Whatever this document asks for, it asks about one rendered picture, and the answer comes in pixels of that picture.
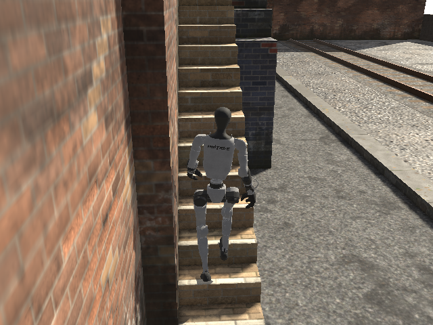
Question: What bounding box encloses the humanoid robot torso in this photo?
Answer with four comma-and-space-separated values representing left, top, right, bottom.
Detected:
203, 132, 235, 203

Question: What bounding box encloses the right robot upper arm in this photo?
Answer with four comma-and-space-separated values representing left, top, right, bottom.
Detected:
234, 138, 248, 177

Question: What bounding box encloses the robot left hand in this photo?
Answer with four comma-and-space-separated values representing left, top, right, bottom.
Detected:
187, 169, 202, 180

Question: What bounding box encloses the robot left forearm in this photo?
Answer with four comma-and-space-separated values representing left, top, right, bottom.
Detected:
187, 160, 196, 174

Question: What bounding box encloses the robot right hand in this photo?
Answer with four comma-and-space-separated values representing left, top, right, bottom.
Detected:
241, 192, 256, 209

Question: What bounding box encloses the humanoid robot head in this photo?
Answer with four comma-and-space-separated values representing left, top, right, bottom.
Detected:
209, 107, 232, 139

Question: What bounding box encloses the left robot upper arm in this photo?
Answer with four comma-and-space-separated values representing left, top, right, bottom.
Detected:
187, 134, 207, 169

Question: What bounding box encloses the robot right forearm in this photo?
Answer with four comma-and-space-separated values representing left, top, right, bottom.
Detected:
242, 168, 255, 195

